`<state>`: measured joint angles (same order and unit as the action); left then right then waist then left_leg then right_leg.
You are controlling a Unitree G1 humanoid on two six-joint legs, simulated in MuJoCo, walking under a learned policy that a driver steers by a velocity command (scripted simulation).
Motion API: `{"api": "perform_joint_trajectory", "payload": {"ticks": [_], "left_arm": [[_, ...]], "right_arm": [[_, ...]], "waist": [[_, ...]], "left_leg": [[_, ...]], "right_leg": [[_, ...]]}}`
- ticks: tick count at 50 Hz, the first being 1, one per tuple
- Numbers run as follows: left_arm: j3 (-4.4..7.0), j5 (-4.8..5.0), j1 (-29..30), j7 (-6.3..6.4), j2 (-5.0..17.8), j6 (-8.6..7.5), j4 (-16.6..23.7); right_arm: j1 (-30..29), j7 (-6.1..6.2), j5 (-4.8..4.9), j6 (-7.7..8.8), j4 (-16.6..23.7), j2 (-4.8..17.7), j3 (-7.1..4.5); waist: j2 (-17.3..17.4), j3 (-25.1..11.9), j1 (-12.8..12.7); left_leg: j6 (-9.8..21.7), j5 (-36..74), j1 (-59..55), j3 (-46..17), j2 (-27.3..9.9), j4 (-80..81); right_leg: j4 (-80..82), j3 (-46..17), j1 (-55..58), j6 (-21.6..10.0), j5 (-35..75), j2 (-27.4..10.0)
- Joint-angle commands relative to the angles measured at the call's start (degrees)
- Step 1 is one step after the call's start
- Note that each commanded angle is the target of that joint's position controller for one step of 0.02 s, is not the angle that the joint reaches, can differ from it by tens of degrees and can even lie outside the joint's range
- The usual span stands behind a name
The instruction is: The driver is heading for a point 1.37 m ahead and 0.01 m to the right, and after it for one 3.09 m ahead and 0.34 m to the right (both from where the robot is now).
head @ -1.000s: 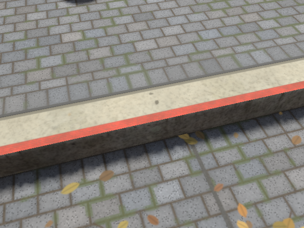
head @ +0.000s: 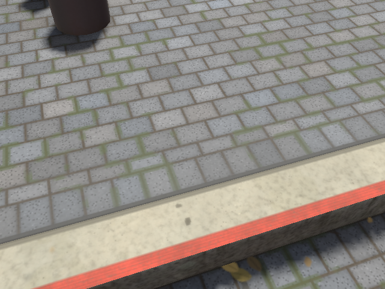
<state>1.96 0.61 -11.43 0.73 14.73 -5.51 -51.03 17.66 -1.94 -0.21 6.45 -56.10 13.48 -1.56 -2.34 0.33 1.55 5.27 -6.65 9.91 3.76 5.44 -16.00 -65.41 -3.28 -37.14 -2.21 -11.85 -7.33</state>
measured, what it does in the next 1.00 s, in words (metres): walks ahead: right foot, then left foot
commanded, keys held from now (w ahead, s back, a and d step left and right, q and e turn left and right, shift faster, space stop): w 1.00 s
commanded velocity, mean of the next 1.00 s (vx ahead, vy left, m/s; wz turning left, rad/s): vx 0.50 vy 0.00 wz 0.00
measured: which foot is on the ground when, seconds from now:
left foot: down 0.00-0.30, up 0.32-0.76, down 0.78-1.00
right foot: up 0.00-0.28, down 0.30-0.80, up 0.82-1.00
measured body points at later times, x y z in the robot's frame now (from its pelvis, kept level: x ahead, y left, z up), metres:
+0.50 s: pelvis +0.26 -0.08 +0.00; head +0.28 -0.10 +0.45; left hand +0.31 +0.18 -0.12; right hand +0.34 -0.33 -0.15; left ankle +0.24 +0.06 -0.66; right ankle +0.28 -0.16 -0.74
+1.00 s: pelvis +0.45 -0.05 +0.00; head +0.45 -0.03 +0.45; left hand +0.58 +0.16 -0.14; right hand +0.34 -0.28 -0.14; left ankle +0.40 +0.02 -0.74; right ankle +0.45 -0.16 -0.47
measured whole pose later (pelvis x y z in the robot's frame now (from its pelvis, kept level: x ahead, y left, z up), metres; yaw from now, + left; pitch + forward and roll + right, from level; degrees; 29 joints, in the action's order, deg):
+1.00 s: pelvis +0.45 -0.05 +0.00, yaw +0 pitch +1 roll +0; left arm 1.0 -1.8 -9.8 0.0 8.9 -1.1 -46.3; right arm 30.8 -0.4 -1.7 3.9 -62.6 9.1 -0.8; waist -2.8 -1.4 0.7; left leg 4.6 -16.7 8.1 5.6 2.8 -23.0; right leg -113.9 1.8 -56.4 -6.2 -22.9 -1.0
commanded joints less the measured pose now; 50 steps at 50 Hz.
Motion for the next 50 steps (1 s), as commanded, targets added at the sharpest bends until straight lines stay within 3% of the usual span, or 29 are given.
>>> {"api": "perform_joint_trajectory", "payload": {"ticks": [1,5,9,12,14,15,16,17,18,19,20,22,24,27,29,31,34,36,37,38,39,40,41,42,43,44,46,48,50], "left_arm": [[0.76,-0.75,-2.11,0.53,2.7,0.3,2.5],[0.37,-0.17,7.29,0.15,1.57,-0.46,5.18],[0.24,0.55,13.42,-0.93,2.19,-0.72,7.55],[0.7,0.45,12.76,-1.77,3.93,-1.49,8.7],[2.69,0.18,0.76,-1.66,7.54,-1.91,5.2],[4.05,-0.4,-10.36,-1.27,11.93,-2.0,2.75],[5.53,-0.74,-15.82,-1.43,17.49,-1.25,0.98],[4.11,-0.63,-16.26,-1.64,11.9,-1.31,1.06],[2.82,-4.07,-10.81,-1.83,7.74,-0.85,1.48],[2.11,-3.89,-6.24,-2.1,5.31,-0.78,2.34],[1.66,-3.13,-4.77,-2.09,3.99,-0.83,2.35],[1.24,-2.42,-4.31,-1.98,3.86,-1.08,1.6],[1.45,-1.88,-5.23,-1.95,4.85,-1.47,0.89],[1.15,-1.79,-8.32,-1.57,4.18,-1.01,-0.74],[0.92,-2.21,-11.03,-1.37,3.01,-0.43,-2.17],[0.81,-2.32,-11.72,-1.26,2.93,-0.04,-2.46],[0.87,-2.57,-13.1,-0.68,3.7,0.51,-3.06],[0.81,-2.22,-11.38,-0.56,4.24,0.58,-2.5],[1.03,-2.04,-10.59,-0.58,4.92,0.68,-2.54],[1.36,-0.85,-8.86,-0.61,5.52,0.96,-2.61],[1.41,0.14,-6.48,-0.67,4.89,0.78,-1.33],[0.2,0.0,-6.59,-0.87,0.01,0.47,0.93],[0.09,-0.97,-13.13,-0.68,-3.11,1.08,-0.09],[0.15,-2.54,-11.64,-0.82,-2.8,1.8,0.03],[0.65,-3.74,-5.76,-1.28,-1.63,1.96,1.29],[0.72,-3.39,-2.83,-1.83,-2.24,2.01,2.71],[-0.37,-3.09,0.08,-2.53,-5.12,3.08,5.03],[-1.97,-2.27,3.96,-1.0,-9.2,4.01,8.05],[-3.39,-2.08,10.46,0.39,-9.84,4.3,13.9]], "right_arm": [[-2.68,1.05,0.08,1.09,3.08,7.78,-1.31],[1.68,2.0,0.95,0.51,2.05,9.65,-1.66],[4.84,2.19,1.35,-0.17,0.43,10.03,-1.86],[3.94,2.44,1.45,-1.1,0.26,10.51,-2.26],[1.92,2.49,0.95,-1.74,1.25,9.83,-1.87],[1.53,2.58,-0.11,-1.63,2.93,7.62,-0.75],[8.58,1.92,-0.13,-0.4,3.03,0.32,1.48],[7.51,1.58,1.02,0.73,1.72,5.4,0.35],[4.25,1.65,-1.84,-0.21,2.12,8.11,-0.75],[2.5,1.64,-2.03,-0.52,2.4,5.96,-0.34],[1.28,1.61,-2.27,-1.21,2.63,5.21,-0.21],[3.09,0.96,-3.02,-2.81,2.12,4.27,0.01],[2.82,0.56,-2.62,-3.3,2.46,4.14,-0.04],[-3.73,0.36,-2.72,-3.58,4.6,3.11,0.56],[-3.62,0.81,-2.42,-3.97,4.49,1.31,1.26],[-7.56,1.14,-2.28,-4.07,6.15,1.22,1.51],[-6.27,2.2,-2.23,-3.97,6.8,0.76,1.41],[-3.57,2.56,-1.61,-3.33,6.46,0.49,1.12],[0.72,2.93,-1.19,-2.87,5.12,1.13,0.43],[7.35,3.22,-1.09,-2.23,2.79,0.46,0.04],[13.26,3.63,-1.41,-1.83,0.39,3.06,-0.91],[17.62,3.93,-2.06,-1.66,-0.1,9.26,-2.31],[18.19,3.29,-1.31,-2.53,-1.23,10.9,-2.89],[14.75,2.91,-0.66,-3.28,-0.54,9.22,-3.04],[9.93,2.29,-0.51,-3.38,0.01,4.23,-2.03],[7.88,1.85,-0.85,-3.41,-0.27,2.02,-1.27],[10.36,1.97,-1.05,-2.46,-2.38,-1.2,0.04],[15.48,1.52,-1.95,-1.84,-5.06,-0.32,0.13],[14.52,1.19,-1.58,-1.19,-5.75,0.67,0.62]], "waist": [[4.33,2.76,-2.77],[4.01,2.66,0.74],[5.32,3.27,2.79],[6.38,2.16,0.88],[5.9,-5.45,-5.15],[1.12,-13.89,-9.21],[-15.16,-19.73,-6.63],[-11.2,-21.18,-7.84],[-1.5,-9.75,-4.65],[0.89,-5.91,-2.98],[0.16,-3.63,-1.8],[-2.51,-4.4,0.16],[-3.44,-5.24,0.94],[-3.54,-2.96,-0.75],[-4.84,-2.39,-0.9],[-2.85,1.26,-1.52],[-2.14,1.78,-0.49],[-2.97,1.23,1.12],[-2.16,-0.47,3.02],[-0.69,-2.3,6.55],[1.87,-2.57,7.94],[13.05,-4.42,6.79],[15.36,-3.89,1.75],[11.91,-0.75,1.98],[6.51,5.7,1.0],[6.37,8.4,-0.37],[5.33,9.19,-2.06],[5.87,6.46,-0.66],[3.8,8.16,-2.34]], "left_leg": [[9.88,4.03,6.46,-11.53,-15.99,11.8],[7.42,5.69,1.8,-8.57,-14.87,10.85],[6.46,5.18,-6.3,-9.3,-17.58,7.66],[5.05,11.36,-11.43,-10.46,-19.68,2.09],[2.93,26.15,-10.03,-7.53,-15.68,-11.67],[0.71,17.54,0.3,-4.52,-12.16,-28.01],[-3.49,-13.88,25.48,-1.1,-2.33,-47.8],[-2.71,-25.22,32.17,-9.58,-3.81,-57.57],[-1.58,-18.51,30.58,-6.65,-6.45,-55.61],[-1.88,-14.58,27.47,-6.27,-8.28,-52.95],[-2.21,-13.32,24.94,-5.82,-9.72,-50.04],[-2.98,-10.72,18.5,-4.3,-9.36,-49.31],[-3.23,-8.72,18.11,-3.35,-8.94,-48.35],[-3.76,-5.73,20.97,-1.53,-9.74,-42.29],[-3.43,-6.04,19.52,0.01,-9.63,-41.82],[-2.93,-7.29,19.48,1.0,-9.46,-37.32],[-0.91,-12.77,20.74,1.06,-9.3,-36.09],[0.02,-12.58,12.06,1.9,-6.74,-27.88],[0.44,-9.42,6.38,2.3,-5.07,-21.78],[0.54,-2.2,-0.79,4.38,-3.11,-11.54],[1.04,1.23,-8.9,0.26,-5.16,-4.89],[3.1,10.98,-17.75,-20.38,-21.03,1.08],[9.55,25.57,-20.79,-31.69,-28.25,-0.01],[14.48,-1.29,-15.46,-34.98,-29.8,3.59],[13.42,-20.45,-9.44,-30.29,-26.31,6.79],[11.02,-26.45,-5.74,-26.41,-23.19,8.44],[8.11,-20.55,-2.24,-19.78,-19.84,7.09],[8.73,-11.26,-3.01,-18.28,-21.47,6.04],[6.74,-15.14,0.15,-14.96,-21.04,7.62]], "right_leg": [[7.27,0.07,-1.01,1.89,8.37,-2.43],[24.73,2.44,1.58,2.63,17.32,0.33],[32.5,2.54,1.69,1.87,14.79,1.82],[36.38,2.92,4.33,-0.87,7.66,3.17],[40.03,5.43,21.35,-3.64,7.95,6.43],[38.52,-3.35,39.08,-7.32,13.36,-1.75],[42.24,-27.06,60.05,-16.12,8.74,-14.86],[46.79,-35.94,60.0,-16.51,2.02,-15.49],[47.09,-23.14,46.47,-11.92,11.06,-12.97],[48.83,-16.96,38.74,-10.68,17.15,-10.56],[50.52,-12.5,33.87,-9.06,21.23,-8.44],[51.66,-6.43,27.96,-8.19,28.96,-5.58],[52.12,-3.23,27.72,-9.12,32.37,-4.58],[54.27,-2.11,28.81,-9.71,25.47,-4.14],[54.86,-1.36,27.57,-10.59,17.73,-3.92],[55.59,-2.26,26.14,-11.19,13.74,-4.61],[52.4,-5.17,30.56,-12.95,18.57,-7.97],[48.05,-2.82,29.16,-11.46,30.91,-6.46],[41.6,-1.55,29.81,-10.85,40.95,-5.11],[32.04,1.65,29.36,-9.59,44.82,-2.01],[20.74,3.51,22.96,-7.27,37.56,0.97],[3.28,7.31,9.34,-3.57,6.63,6.82],[-10.85,4.77,-1.64,-2.32,-13.56,11.24],[-21.62,3.5,-8.72,-2.09,-13.95,8.8],[-27.61,3.04,-14.35,-2.14,-10.59,6.14],[-32.28,3.94,-18.48,-2.39,-9.14,5.38],[-40.07,4.13,-24.83,-2.57,-7.48,4.12],[-60.27,6.07,-34.95,-4.19,-11.58,6.88],[-59.98,3.63,-41.16,-5.31,-13.72,5.76]]}}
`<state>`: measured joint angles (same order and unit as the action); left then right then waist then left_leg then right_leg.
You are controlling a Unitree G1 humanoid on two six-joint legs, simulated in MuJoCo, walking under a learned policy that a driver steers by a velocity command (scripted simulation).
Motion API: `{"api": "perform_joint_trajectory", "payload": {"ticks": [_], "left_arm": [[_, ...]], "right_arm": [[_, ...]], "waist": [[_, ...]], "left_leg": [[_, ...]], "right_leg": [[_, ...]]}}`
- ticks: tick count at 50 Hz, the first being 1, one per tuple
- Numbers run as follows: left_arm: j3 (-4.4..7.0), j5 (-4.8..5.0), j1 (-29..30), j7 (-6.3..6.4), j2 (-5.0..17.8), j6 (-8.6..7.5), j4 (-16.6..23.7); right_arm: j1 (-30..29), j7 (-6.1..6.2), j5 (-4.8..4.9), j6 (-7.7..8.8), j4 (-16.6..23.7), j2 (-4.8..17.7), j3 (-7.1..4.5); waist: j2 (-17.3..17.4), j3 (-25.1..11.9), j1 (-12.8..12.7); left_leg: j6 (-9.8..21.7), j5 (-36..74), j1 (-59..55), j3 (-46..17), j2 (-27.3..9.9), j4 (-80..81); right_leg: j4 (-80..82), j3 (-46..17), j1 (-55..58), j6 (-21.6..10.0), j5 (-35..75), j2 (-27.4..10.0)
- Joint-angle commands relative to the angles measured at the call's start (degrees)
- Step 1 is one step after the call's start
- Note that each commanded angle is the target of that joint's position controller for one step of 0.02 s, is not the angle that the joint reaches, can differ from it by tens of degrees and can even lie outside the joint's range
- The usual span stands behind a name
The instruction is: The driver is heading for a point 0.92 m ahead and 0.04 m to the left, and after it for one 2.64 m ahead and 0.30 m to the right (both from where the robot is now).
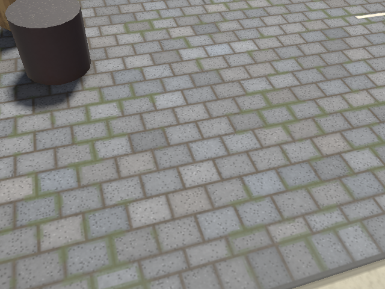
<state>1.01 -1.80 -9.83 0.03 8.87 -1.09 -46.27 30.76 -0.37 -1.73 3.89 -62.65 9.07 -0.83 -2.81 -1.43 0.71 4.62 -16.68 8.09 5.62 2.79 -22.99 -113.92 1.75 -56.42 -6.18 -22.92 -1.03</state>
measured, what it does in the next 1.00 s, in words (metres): climbs: right foot 0.17 m higher, then left foot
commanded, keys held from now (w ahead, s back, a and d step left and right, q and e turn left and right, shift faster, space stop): w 1.00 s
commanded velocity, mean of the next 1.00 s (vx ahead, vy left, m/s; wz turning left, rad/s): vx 0.50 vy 0.00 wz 0.00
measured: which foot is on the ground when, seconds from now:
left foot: down 0.00-0.26, up 0.28-0.86, down 0.88-1.00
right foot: up 0.00-0.22, down 0.24-0.90, up 0.92-1.00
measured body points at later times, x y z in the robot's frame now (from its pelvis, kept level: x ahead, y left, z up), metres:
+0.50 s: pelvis +0.27 -0.04 +0.15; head +0.25 -0.05 +0.60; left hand +0.24 +0.17 +0.00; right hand +0.47 -0.25 +0.07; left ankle +0.32 +0.14 -0.40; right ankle +0.27 -0.09 -0.57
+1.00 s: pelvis +0.55 +0.02 +0.16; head +0.58 +0.02 +0.61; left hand +0.55 +0.28 +0.02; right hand +0.70 -0.23 +0.04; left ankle +0.60 +0.10 -0.57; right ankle +0.40 -0.12 -0.46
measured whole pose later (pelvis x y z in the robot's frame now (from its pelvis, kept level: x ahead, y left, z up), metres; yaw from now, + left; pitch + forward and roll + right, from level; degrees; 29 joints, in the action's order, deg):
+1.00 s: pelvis +0.55 +0.02 +0.16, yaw +0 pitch +2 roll +1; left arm 1.3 1.6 -19.9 -0.8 14.1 -6.8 -57.5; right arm 7.1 -1.9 -0.1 4.7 -49.1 14.0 -2.3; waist -0.8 0.7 -1.1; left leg 4.0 -8.7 19.8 5.2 2.7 -26.0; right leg -72.2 -2.7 -20.7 -3.1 -20.4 -1.6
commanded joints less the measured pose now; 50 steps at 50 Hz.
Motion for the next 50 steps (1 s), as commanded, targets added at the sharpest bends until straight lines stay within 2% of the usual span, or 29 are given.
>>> {"api": "perform_joint_trajectory", "payload": {"ticks": [1,2,5,6,8,9,11,12,13,14,15,16,17,18,20,21,24,26,31,36,39,41,43,44,45,46,47,48,50], "left_arm": [[-3.0,0.45,12.7,1.45,-4.17,0.03,11.95],[-3.65,0.69,15.42,1.69,-4.48,0.11,14.12],[-5.55,0.62,21.28,1.1,-4.77,0.49,20.24],[-5.92,0.6,19.27,0.15,-3.69,0.7,20.5],[-5.92,1.26,16.06,-0.64,-4.54,0.96,18.42],[-5.34,1.8,13.05,-0.55,-3.41,1.0,16.9],[-2.79,1.95,0.52,-0.62,1.23,0.67,12.23],[-1.71,1.03,-7.01,-0.78,3.29,0.09,10.24],[0.56,0.16,-13.5,-0.7,8.35,-0.72,7.13],[3.34,0.25,-17.01,-0.13,15.68,0.76,3.35],[2.77,0.83,-13.71,0.56,15.31,-0.97,2.68],[1.16,2.18,-10.48,-0.32,9.41,-2.57,0.55],[-1.19,1.98,-8.27,-1.59,1.52,-4.01,-2.88],[-2.78,0.5,-4.97,-2.56,-4.27,-4.79,-5.5],[-3.54,-0.16,-1.94,-4.01,-7.62,-5.14,-7.8],[-3.1,0.34,-0.75,-4.22,-5.24,-5.4,-7.59],[-2.95,0.5,-3.71,-3.77,-1.0,-6.54,-9.76],[-2.24,1.34,-9.83,-1.93,2.64,-6.85,-11.93],[-1.01,1.45,-18.49,0.8,6.75,-6.18,-13.41],[-0.31,1.71,-20.72,0.34,7.4,-5.14,-13.98],[0.39,1.99,-20.0,0.1,9.23,-4.65,-13.9],[1.17,2.32,-19.71,0.23,11.55,-4.35,-13.75],[1.8,2.47,-17.08,0.34,13.04,-3.75,-12.81],[1.81,2.2,-14.26,0.16,13.18,-4.13,-11.29],[0.47,1.39,-15.33,-0.35,8.77,-5.08,-9.11],[-0.92,1.73,-18.69,-0.96,4.31,-6.34,-10.18],[0.75,3.37,-14.1,-1.35,9.66,-7.48,-8.78],[1.23,4.58,-9.21,-1.35,11.42,-7.9,-6.71],[2.01,3.69,-7.27,-0.37,10.85,-6.76,-5.69]], "right_arm": [[1.51,-0.45,-0.1,1.73,0.55,5.42,0.26],[2.88,-0.38,0.43,1.89,-0.72,4.17,0.96],[5.79,1.35,1.71,1.12,-3.17,3.64,2.05],[5.2,2.57,2.84,0.58,-2.43,4.35,1.97],[4.96,3.02,3.32,0.35,-0.57,4.87,2.06],[4.9,2.93,3.45,0.7,0.59,8.22,1.46],[4.31,2.28,2.04,0.63,2.11,14.74,-1.04],[1.9,1.48,2.49,1.04,3.04,15.85,-2.1],[3.71,0.38,4.31,2.39,5.86,12.3,-2.01],[-1.62,-2.17,2.78,2.86,8.64,7.88,-2.6],[-3.86,-3.34,1.49,4.35,5.39,1.64,-1.62],[-9.41,-3.45,2.6,4.25,10.44,0.79,-1.36],[-17.81,-3.09,2.15,3.79,16.53,0.4,0.1],[-18.51,-2.59,1.68,3.12,19.06,-0.42,1.05],[-12.47,-1.88,2.88,1.46,18.03,-1.83,2.45],[-10.22,-1.06,4.18,0.67,17.4,-0.03,2.3],[-17.71,-0.21,2.02,-0.23,19.54,2.52,2.26],[-21.42,-0.74,1.31,0.04,20.15,3.26,1.83],[-34.88,-1.99,3.3,-0.19,22.28,4.07,0.89],[-42.5,-2.88,3.53,0.53,23.95,4.41,0.35],[-44.18,-3.58,3.75,1.27,24.41,4.13,0.53],[-41.7,-3.76,3.17,1.77,23.54,5.81,-0.06],[-29.17,-3.3,2.9,1.83,19.71,9.82,-2.22],[-18.18,-2.44,2.48,1.62,16.38,13.24,-3.76],[-7.06,-1.27,0.75,1.03,14.37,18.97,-5.34],[-7.56,-0.9,1.02,0.71,14.02,16.55,-4.41],[-11.86,-0.85,1.56,0.68,14.45,12.6,-3.39],[-16.95,-0.85,1.75,0.84,15.32,9.66,-2.51],[-20.89,-1.78,1.53,2.01,15.02,5.76,-1.18]], "waist": [[5.44,11.06,-1.11],[7.4,11.19,-0.68],[5.06,10.43,-0.31],[4.34,8.81,-0.88],[3.49,1.91,-0.37],[5.77,-3.5,-2.43],[13.93,-13.68,-8.06],[17.83,-18.88,-12.08],[9.4,-23.65,-12.4],[-5.68,-21.75,-12.71],[-5.63,-22.23,-11.55],[0.91,-10.63,-7.85],[6.04,-1.24,-4.7],[9.71,1.77,0.67],[7.48,2.24,5.56],[6.29,3.71,7.11],[2.55,3.34,5.21],[-1.55,0.34,2.74],[-0.52,1.56,-4.25],[-1.91,5.65,-6.7],[-2.57,6.88,-6.1],[-4.56,4.37,-4.36],[-5.67,-2.63,2.28],[-5.72,-8.75,6.87],[5.28,-18.54,8.33],[15.31,-25.11,5.74],[11.58,-17.42,5.63],[8.9,-9.77,3.31],[4.44,-2.95,-0.93]], "left_leg": [[6.5,-4.67,3.11,-15.2,-17.48,15.98],[6.72,-2.89,1.89,-14.67,-17.11,16.7],[5.01,4.82,3.01,-10.03,-13.06,21.4],[6.93,15.93,5.87,-8.34,-13.07,27.45],[7.5,44.51,2.94,-3.23,-12.65,26.47],[7.32,74.28,-0.72,-1.86,-14.87,20.13],[6.68,99.87,-15.97,-2.85,-17.9,-0.08],[5.63,102.34,-15.44,-2.25,-18.44,-12.89],[3.51,83.97,1.49,-3.95,-12.99,-31.38],[0.83,16.26,17.5,-7.14,1.78,-54.6],[2.35,6.83,30.88,-26.35,6.14,-84.22],[4.19,5.07,39.22,-24.4,4.27,-94.16],[6.84,4.75,43.32,-20.09,1.54,-97.82],[8.48,8.17,42.7,-20.51,-0.56,-97.34],[8.36,11.17,41.32,-21.01,-2.35,-90.93],[7.24,10.28,41.62,-19.83,-2.68,-81.22],[4.63,20.32,36.64,-12.33,-2.9,-59.46],[2.5,24.06,35.45,-7.41,-3.78,-49.85],[-0.94,24.13,44.63,-5.82,-7.29,-28.14],[-1.3,17.46,44.22,-3.93,-6.8,-15.33],[0.0,12.81,38.47,-1.81,-5.16,-8.66],[1.44,11.07,28.89,0.48,-2.32,-5.64],[4.12,13.76,11.19,1.54,0.64,-1.76],[6.63,16.87,-6.98,-3.26,-3.38,-5.12],[13.55,16.36,-31.78,-23.95,-18.55,-6.77],[19.48,12.34,-37.86,-45.65,-27.19,2.11],[15.97,9.81,-28.71,-39.96,-23.89,4.83],[13.24,12.49,-18.31,-29.53,-21.44,6.66],[10.14,19.43,-5.01,-18.75,-16.41,11.02]], "right_leg": [[-11.2,-0.29,-23.98,-1.41,-3.83,-0.19],[-13.41,0.9,-27.06,-1.73,-6.02,-0.34],[5.23,7.01,-22.0,-0.99,-5.08,-3.11],[19.38,8.6,-8.85,-0.83,-2.66,-4.31],[33.65,12.83,11.66,-1.57,-0.41,-1.11],[36.61,14.77,20.33,-1.98,0.07,2.63],[45.73,12.65,26.46,-3.47,-7.71,7.09],[50.34,5.47,36.08,-5.94,-5.81,5.91],[61.04,-18.69,50.18,-10.23,-19.31,-5.3],[92.44,-54.34,53.75,-14.51,-31.3,-15.35],[103.87,-72.17,56.38,-15.91,-21.85,-21.54],[101.27,-62.37,48.16,-12.68,-15.45,-22.14],[96.36,-47.83,38.13,-9.4,-10.1,-18.97],[93.56,-33.73,30.73,-5.58,-0.71,-15.7],[91.27,-14.67,26.64,-2.13,11.7,-9.78],[93.76,-7.73,26.43,-2.49,14.66,-7.98],[99.82,3.61,24.68,-0.39,27.84,-2.67],[102.33,3.02,32.36,-0.63,31.92,-2.47],[105.86,-4.99,57.29,0.19,29.67,-9.72],[105.97,-5.25,67.21,-2.41,30.17,-13.74],[102.37,-3.19,68.8,-3.63,41.36,-13.87],[97.41,-2.01,68.17,-3.42,57.64,-13.81],[85.14,-0.63,65.42,-1.79,69.0,-11.99],[74.57,-0.2,53.86,-0.53,62.12,-10.29],[53.23,1.61,31.21,2.73,36.44,-3.0],[35.95,-5.12,18.86,4.1,-6.42,4.44],[30.04,-11.01,15.13,2.87,-4.69,0.9],[31.1,-9.05,14.7,2.42,0.58,-1.79],[37.45,-6.86,18.22,2.67,7.38,-5.5]]}}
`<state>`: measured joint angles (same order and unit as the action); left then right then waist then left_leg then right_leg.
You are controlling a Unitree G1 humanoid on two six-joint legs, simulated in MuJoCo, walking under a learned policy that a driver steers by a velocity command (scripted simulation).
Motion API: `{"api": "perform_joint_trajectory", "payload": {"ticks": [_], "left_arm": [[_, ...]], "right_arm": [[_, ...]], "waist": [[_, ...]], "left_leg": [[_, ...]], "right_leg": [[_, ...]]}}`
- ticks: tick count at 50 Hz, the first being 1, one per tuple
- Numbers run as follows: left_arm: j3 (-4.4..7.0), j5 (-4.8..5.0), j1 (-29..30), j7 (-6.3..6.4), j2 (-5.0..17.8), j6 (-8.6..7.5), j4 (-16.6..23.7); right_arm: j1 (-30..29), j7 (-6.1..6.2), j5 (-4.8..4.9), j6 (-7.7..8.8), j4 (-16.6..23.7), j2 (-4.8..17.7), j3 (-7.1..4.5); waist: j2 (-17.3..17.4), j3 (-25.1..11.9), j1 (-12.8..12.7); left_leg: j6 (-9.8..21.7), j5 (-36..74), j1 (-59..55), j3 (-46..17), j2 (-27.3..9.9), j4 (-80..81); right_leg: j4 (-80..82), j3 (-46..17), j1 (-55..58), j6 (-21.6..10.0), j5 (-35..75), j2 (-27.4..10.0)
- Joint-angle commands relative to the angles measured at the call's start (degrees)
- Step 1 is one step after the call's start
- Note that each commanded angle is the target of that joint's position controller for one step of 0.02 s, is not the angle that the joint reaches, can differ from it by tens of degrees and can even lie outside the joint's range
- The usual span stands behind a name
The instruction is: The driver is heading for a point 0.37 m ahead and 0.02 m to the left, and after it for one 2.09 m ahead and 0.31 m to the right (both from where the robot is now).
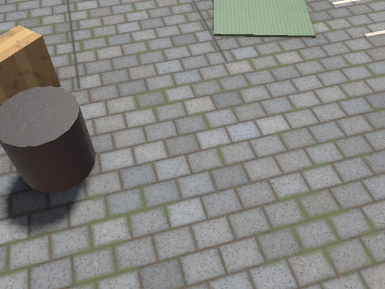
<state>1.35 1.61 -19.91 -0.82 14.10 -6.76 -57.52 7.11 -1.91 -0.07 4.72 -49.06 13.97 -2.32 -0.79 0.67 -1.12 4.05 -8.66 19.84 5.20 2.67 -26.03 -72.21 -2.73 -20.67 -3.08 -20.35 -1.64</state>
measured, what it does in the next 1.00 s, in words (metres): walks ahead: right foot, then left foot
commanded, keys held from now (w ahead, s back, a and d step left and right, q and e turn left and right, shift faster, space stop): w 0.46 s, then no key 0.54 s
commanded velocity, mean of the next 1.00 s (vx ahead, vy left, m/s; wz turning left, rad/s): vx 0.34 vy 0.00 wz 0.00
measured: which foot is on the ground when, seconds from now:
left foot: down 0.00-0.42, up 0.44-0.82, down 0.84-1.00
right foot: up 0.00-0.40, down 0.42-1.00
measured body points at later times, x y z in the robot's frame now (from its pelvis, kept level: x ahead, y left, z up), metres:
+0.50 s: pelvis +0.28 -0.05 -0.01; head +0.32 -0.06 +0.44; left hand +0.46 +0.20 -0.11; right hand +0.29 -0.31 -0.16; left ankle +0.12 +0.09 -0.65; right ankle +0.38 -0.14 -0.73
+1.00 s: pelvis +0.43 -0.02 +0.00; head +0.45 -0.01 +0.45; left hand +0.50 +0.23 -0.15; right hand +0.56 -0.27 -0.13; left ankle +0.50 +0.09 -0.73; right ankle +0.38 -0.14 -0.73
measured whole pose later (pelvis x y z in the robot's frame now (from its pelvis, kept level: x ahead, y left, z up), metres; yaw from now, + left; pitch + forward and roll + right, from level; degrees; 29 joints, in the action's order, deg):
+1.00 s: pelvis +0.43 -0.02 +0.00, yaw +0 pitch +2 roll -1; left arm 2.2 -0.7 -11.2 1.7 12.3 -1.2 -56.8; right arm 7.1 0.9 -0.6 1.4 -53.8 10.9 -2.7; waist -1.1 -0.6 -1.5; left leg 0.5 -9.9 22.8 0.6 -0.9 -30.8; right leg -30.3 2.3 -11.5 0.0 -20.7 -0.1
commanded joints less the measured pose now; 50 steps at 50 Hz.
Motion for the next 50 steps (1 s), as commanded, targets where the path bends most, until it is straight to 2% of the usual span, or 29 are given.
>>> {"api": "perform_joint_trajectory", "payload": {"ticks": [1,2,4,6,8,11,15,18,19,20,21,22,23,24,25,26,28,31,34,38,40,41,42,43,44,45,46,48,50], "left_arm": [[1.54,0.02,1.31,0.65,4.02,-0.3,5.48],[1.35,-0.26,0.77,0.72,2.57,0.33,5.77],[1.49,-0.47,2.88,1.07,2.13,1.37,7.22],[1.64,-1.24,7.79,1.18,2.83,1.63,9.36],[1.37,-1.56,12.42,0.93,2.3,1.46,10.88],[0.83,-1.06,19.8,0.48,1.48,1.12,12.86],[0.84,-0.5,26.26,-0.73,2.53,0.81,15.45],[1.62,-0.54,24.27,-1.71,4.32,0.25,15.76],[2.39,-0.73,20.11,-1.66,5.73,0.13,14.67],[3.8,-0.89,11.18,-1.34,8.07,0.13,11.78],[5.09,-1.62,-0.11,-0.79,12.07,0.21,9.25],[6.18,-2.07,-5.67,-0.73,16.26,0.53,7.87],[4.85,-1.67,-5.88,-0.61,11.45,0.87,8.09],[4.16,-1.4,0.32,-0.26,9.36,0.91,9.15],[3.49,-1.58,6.24,-0.17,7.7,0.95,10.54],[2.93,-1.9,9.75,-0.5,5.52,0.8,10.82],[2.41,-2.61,11.12,-1.04,3.37,0.41,9.89],[2.77,-3.18,10.35,-0.19,5.48,0.3,8.2],[2.97,-2.72,10.4,0.87,6.61,1.21,7.57],[2.91,-2.21,7.74,1.24,7.03,2.2,5.19],[2.75,-1.69,8.32,1.41,6.61,2.69,4.47],[2.52,-1.11,8.93,1.57,5.91,2.88,4.27],[2.2,-1.0,6.85,1.66,4.81,2.9,3.58],[1.87,-2.17,3.67,1.73,3.45,2.61,3.33],[1.55,-2.77,-2.95,1.71,1.12,2.45,1.52],[1.24,-2.61,-1.67,2.18,0.65,3.06,1.28],[1.45,-2.27,1.71,2.48,1.96,4.06,2.01],[1.95,-2.22,4.0,2.9,3.73,5.85,1.69],[2.03,-2.34,3.63,2.89,3.79,6.43,0.78]], "right_arm": [[2.89,-0.37,-0.37,1.45,0.65,0.95,0.35],[4.05,-0.39,-0.28,1.68,-0.31,1.48,0.25],[5.81,-0.09,-0.22,2.0,-1.68,3.13,0.05],[7.86,0.59,-0.54,1.91,-2.3,5.06,-0.36],[9.56,1.25,-0.49,1.59,-2.56,5.98,-0.55],[13.45,1.87,0.48,1.45,-3.49,7.48,-0.97],[17.22,2.32,1.07,0.33,-5.37,7.87,-1.58],[16.17,2.77,0.87,-0.55,-5.61,8.37,-2.16],[15.02,2.84,0.82,-0.87,-5.31,8.83,-2.36],[14.27,2.86,0.55,-1.18,-4.93,7.78,-2.0],[14.14,2.9,-0.22,-1.15,-3.46,6.35,-1.31],[21.47,2.09,-0.1,0.13,-3.32,-0.64,0.72],[19.57,1.57,0.74,1.62,-4.26,3.04,-0.05],[13.95,1.43,2.05,2.27,-2.47,6.74,-1.14],[10.51,1.88,2.0,2.32,-1.5,7.0,-1.24],[9.16,2.49,1.06,1.79,-1.42,6.51,-1.66],[12.65,3.15,0.52,-0.09,-2.03,4.34,-1.88],[12.42,3.7,0.05,-1.28,-1.75,2.44,-1.66],[7.13,3.57,-0.34,-1.67,-0.79,1.47,-0.99],[2.19,3.33,0.02,-2.35,-0.19,3.1,-1.27],[1.46,3.17,-0.33,-2.25,-0.12,3.62,-1.51],[2.26,3.11,-0.66,-2.03,-0.65,3.67,-1.69],[3.24,3.22,-1.06,-1.83,-1.21,5.17,-2.16],[4.18,3.56,-1.42,-1.69,-1.42,8.27,-2.78],[3.23,3.9,-1.26,-2.19,-1.59,8.48,-2.68],[3.65,3.59,-0.8,-2.61,-2.29,4.17,-1.83],[2.27,3.2,-0.52,-2.82,-2.44,2.85,-1.58],[-2.15,2.82,-0.58,-2.94,-1.4,3.23,-1.52],[-1.88,2.86,-0.25,-2.66,-2.21,4.03,-1.85]], "waist": [[3.52,-3.93,-0.43],[4.02,-3.04,-1.07],[4.38,-0.28,-1.81],[3.05,0.9,-0.91],[2.65,0.9,0.44],[3.15,1.08,3.34],[3.72,2.86,5.24],[5.29,1.0,2.83],[6.06,-1.63,0.47],[5.67,-6.58,-3.58],[1.3,-14.79,-7.2],[-13.13,-22.99,-4.69],[-11.62,-24.61,-5.99],[-8.93,-14.75,-4.91],[-3.44,-9.49,-2.52],[-0.6,-5.98,-0.35],[-2.75,-5.29,3.18],[-3.3,-5.04,4.7],[-3.82,-6.09,3.34],[-4.42,-6.07,1.02],[-4.48,-5.29,1.43],[-3.88,-5.25,2.4],[-1.85,-5.61,2.37],[2.52,-7.69,0.2],[9.61,-9.88,-3.63],[11.64,-10.53,-1.91],[10.54,-8.77,-1.44],[7.58,-5.0,-1.67],[6.03,-4.24,-1.29]], "left_leg": [[10.25,11.59,-13.74,-16.26,-15.09,15.34],[10.38,12.61,-11.51,-15.16,-14.49,16.34],[10.21,15.66,-8.52,-12.58,-13.87,17.67],[10.16,17.47,-7.62,-11.23,-13.64,18.26],[9.04,18.28,-7.26,-8.81,-12.13,18.18],[7.6,17.01,-10.56,-7.68,-11.86,18.52],[7.14,15.39,-21.67,-9.43,-16.01,15.43],[5.59,23.83,-25.47,-9.34,-17.39,10.41],[4.77,31.98,-25.36,-8.43,-16.49,5.88],[3.43,36.87,-22.82,-6.38,-13.58,-3.96],[1.56,24.91,-11.12,-3.76,-10.21,-20.65],[-2.65,-7.08,13.62,-3.54,0.21,-43.0],[-1.66,-23.08,21.07,-12.2,-0.18,-50.81],[-1.39,-20.09,25.31,-11.57,-3.05,-53.46],[-1.73,-15.06,22.72,-9.74,-6.12,-51.49],[-2.32,-13.13,19.35,-8.91,-7.73,-48.31],[-2.89,-11.91,11.61,-8.99,-9.38,-42.95],[-4.34,-6.76,9.76,-7.96,-8.86,-33.98],[-4.79,2.17,5.97,-6.75,-8.25,-20.45],[-4.8,5.66,3.3,-6.69,-6.7,-11.5],[-3.74,4.71,1.39,-6.35,-5.96,-6.6],[-2.79,7.37,-1.49,-5.64,-5.22,-1.72],[-1.64,15.17,-5.42,-6.79,-5.89,2.56],[0.06,31.43,-12.04,-11.31,-10.77,0.59],[5.05,34.87,-18.56,-15.38,-15.53,-1.41],[7.66,25.53,-16.55,-17.91,-16.92,0.14],[6.94,15.66,-12.41,-18.5,-15.51,1.74],[3.31,7.69,-6.28,-14.41,-11.39,1.9],[1.48,9.2,-6.13,-11.71,-9.11,0.51]], "right_leg": [[-2.94,-1.98,-15.8,-0.33,5.81,-5.84],[-2.34,-1.55,-15.43,-0.24,6.18,-6.36],[1.1,-0.57,-18.79,0.9,7.25,-7.63],[7.33,0.07,-22.13,2.47,12.74,-8.4],[17.86,1.1,-20.82,2.79,19.47,-7.77],[31.39,3.01,-17.27,2.6,25.23,-5.08],[39.38,2.15,-20.65,1.43,23.09,-3.99],[42.56,3.08,-14.71,-1.08,17.68,-1.94],[43.3,4.6,-8.12,-2.15,16.6,0.01],[43.85,5.55,3.55,-3.83,17.59,1.46],[41.27,-3.5,21.91,-7.33,21.29,-6.74],[46.42,-30.44,43.78,-17.41,11.02,-20.18],[52.99,-39.81,44.75,-16.82,5.62,-20.6],[53.72,-30.59,35.84,-13.89,11.02,-19.29],[54.26,-21.86,25.25,-12.41,22.54,-17.51],[55.18,-15.22,16.61,-11.43,32.91,-15.06],[56.98,-7.89,8.24,-10.35,41.78,-12.05],[58.18,-1.87,5.05,-11.17,51.65,-10.71],[57.68,2.65,4.85,-9.45,51.0,-8.63],[56.42,1.28,8.17,-8.96,42.42,-9.67],[53.77,-0.05,9.0,-8.12,37.11,-10.01],[51.27,-0.08,8.88,-6.62,32.98,-8.85],[48.54,-0.11,8.59,-4.27,27.43,-6.48],[44.32,1.55,5.72,-1.69,19.08,-2.85],[42.54,3.71,-0.38,0.96,4.19,0.71],[41.22,4.22,0.06,2.41,-0.64,0.68],[42.56,3.81,1.63,2.71,0.66,0.27],[45.22,3.96,4.14,2.41,2.81,0.04],[46.2,3.74,5.15,1.99,4.4,-0.3]]}}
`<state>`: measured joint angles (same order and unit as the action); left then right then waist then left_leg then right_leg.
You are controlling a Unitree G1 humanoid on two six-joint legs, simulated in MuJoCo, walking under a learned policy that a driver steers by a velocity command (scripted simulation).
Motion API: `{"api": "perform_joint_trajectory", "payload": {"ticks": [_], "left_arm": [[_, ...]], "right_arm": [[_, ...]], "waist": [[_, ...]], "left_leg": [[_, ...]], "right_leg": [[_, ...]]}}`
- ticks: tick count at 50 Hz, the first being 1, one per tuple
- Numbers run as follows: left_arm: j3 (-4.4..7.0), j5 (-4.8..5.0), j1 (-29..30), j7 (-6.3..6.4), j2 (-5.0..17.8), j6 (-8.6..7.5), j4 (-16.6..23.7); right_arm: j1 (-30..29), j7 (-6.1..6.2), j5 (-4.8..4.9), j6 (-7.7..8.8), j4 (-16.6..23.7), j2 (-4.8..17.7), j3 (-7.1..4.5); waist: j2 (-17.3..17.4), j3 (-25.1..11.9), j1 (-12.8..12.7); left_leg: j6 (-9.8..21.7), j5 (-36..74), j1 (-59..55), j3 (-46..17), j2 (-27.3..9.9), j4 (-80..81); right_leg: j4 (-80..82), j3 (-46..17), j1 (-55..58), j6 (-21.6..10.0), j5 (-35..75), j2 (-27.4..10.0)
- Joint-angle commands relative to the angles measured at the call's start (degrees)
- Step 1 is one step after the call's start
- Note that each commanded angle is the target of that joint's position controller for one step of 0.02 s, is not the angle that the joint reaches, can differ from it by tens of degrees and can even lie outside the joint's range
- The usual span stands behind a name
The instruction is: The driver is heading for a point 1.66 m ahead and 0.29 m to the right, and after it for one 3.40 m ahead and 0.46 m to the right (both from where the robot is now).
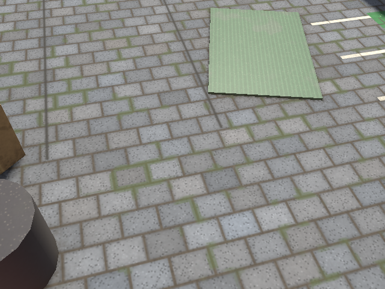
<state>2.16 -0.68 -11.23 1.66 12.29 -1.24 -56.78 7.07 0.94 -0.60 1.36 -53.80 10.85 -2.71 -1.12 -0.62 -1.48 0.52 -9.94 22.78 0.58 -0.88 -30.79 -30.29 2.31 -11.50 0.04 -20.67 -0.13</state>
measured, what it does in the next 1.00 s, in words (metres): stands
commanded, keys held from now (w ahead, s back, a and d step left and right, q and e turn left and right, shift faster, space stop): no key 0.92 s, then w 0.08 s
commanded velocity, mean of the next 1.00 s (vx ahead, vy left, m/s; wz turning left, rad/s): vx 0.02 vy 0.00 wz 0.00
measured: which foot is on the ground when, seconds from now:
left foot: down 0.00-1.00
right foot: down 0.00-1.00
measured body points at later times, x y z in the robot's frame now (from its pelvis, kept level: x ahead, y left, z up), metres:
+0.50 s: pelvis +0.00 +0.01 +0.00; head +0.02 +0.01 +0.45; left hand +0.00 +0.24 -0.16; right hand +0.11 -0.24 -0.14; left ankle +0.07 +0.12 -0.73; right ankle -0.05 -0.12 -0.73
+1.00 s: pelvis +0.01 +0.00 +0.00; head +0.01 +0.00 +0.45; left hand -0.03 +0.23 -0.16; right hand +0.07 -0.24 -0.15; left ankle +0.06 +0.11 -0.73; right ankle -0.05 -0.12 -0.73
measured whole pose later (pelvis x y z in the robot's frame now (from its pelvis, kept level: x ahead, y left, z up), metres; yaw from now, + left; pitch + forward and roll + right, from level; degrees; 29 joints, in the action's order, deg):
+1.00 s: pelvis +0.01 +0.00 +0.00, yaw +1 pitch -1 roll +0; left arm 1.6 0.0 -20.6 2.5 8.6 -1.2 -63.9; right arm 8.8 2.0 0.4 -0.6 -63.9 10.5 -2.6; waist 0.0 1.4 -0.3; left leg 1.3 -14.6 19.8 0.4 0.1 -32.9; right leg -30.8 2.4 -7.6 -0.6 -22.3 -0.9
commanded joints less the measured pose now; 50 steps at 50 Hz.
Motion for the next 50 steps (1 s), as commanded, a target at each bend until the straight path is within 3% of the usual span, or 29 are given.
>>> {"api": "perform_joint_trajectory", "payload": {"ticks": [1,5,10,26,46,47,49,50], "left_arm": [[1.21,0.02,-5.19,0.36,5.37,0.82,-0.41],[1.24,0.3,-4.91,0.22,4.74,0.37,-1.88],[1.15,0.38,-5.61,0.51,3.77,0.62,-3.61],[0.49,0.21,-9.18,1.05,2.24,0.14,-6.27],[-0.11,0.27,-13.01,0.86,0.7,-0.33,-6.75],[-0.12,0.32,-14.37,0.86,0.49,-0.25,-7.33],[0.74,0.93,-14.27,1.11,3.13,-0.04,-6.61],[1.1,1.22,-15.15,1.21,4.16,-0.22,-6.08]], "right_arm": [[-1.15,0.1,0.45,0.8,1.93,6.98,-1.49],[-0.38,0.5,0.62,0.63,0.3,6.31,-1.53],[-1.52,0.68,0.66,-0.25,-0.84,5.89,-1.61],[-2.28,1.07,0.53,-1.62,-4.37,5.31,-1.35],[0.1,1.26,0.74,-1.67,-7.68,4.95,-0.59],[1.18,1.26,0.72,-1.72,-8.35,4.47,-0.44],[1.51,1.3,1.29,-1.58,-8.49,5.53,-0.9],[-0.11,1.17,1.36,-1.06,-7.76,5.57,-0.95]], "waist": [[5.53,-3.21,-0.61],[2.71,-4.49,0.32],[1.42,-2.34,0.34],[1.37,2.53,1.01],[0.86,3.49,1.32],[0.46,2.43,1.19],[-2.17,5.08,0.89],[-3.43,7.0,-0.09]], "left_leg": [[4.89,13.2,-10.05,-6.39,-5.09,4.3],[5.62,20.75,-13.96,-5.02,-4.35,1.28],[5.41,16.94,-13.44,-4.16,-3.53,1.37],[3.44,4.61,-12.52,-2.98,-1.82,3.77],[2.79,4.06,-12.33,-2.84,-1.46,4.31],[2.77,-2.22,-12.61,-1.99,-0.66,4.08],[2.73,-18.62,-7.73,1.03,2.25,0.39],[2.73,-21.65,-3.22,1.87,2.9,-2.45]], "right_leg": [[4.41,-1.44,-3.71,-1.21,6.13,-2.0],[4.24,-1.55,-3.41,-0.97,10.55,-2.43],[4.55,-1.23,-3.83,-0.74,8.93,-2.37],[7.02,-1.35,-7.0,-1.03,1.53,-2.62],[8.51,-1.49,-7.05,-1.38,1.78,-2.37],[9.31,-1.46,-6.61,-1.78,-3.55,-2.25],[11.16,-4.45,-7.62,-4.67,-17.24,-3.7],[13.71,-8.36,-7.05,-6.76,-23.19,-6.38]]}}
